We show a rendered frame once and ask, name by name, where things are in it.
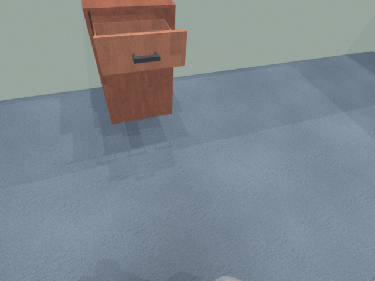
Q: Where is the drawer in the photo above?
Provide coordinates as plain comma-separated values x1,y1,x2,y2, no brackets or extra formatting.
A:
92,19,188,76

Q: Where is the handle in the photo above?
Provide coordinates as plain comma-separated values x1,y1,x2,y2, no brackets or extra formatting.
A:
132,52,160,64

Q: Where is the cabinet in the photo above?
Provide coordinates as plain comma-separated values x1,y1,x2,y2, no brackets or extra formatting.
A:
81,0,176,124

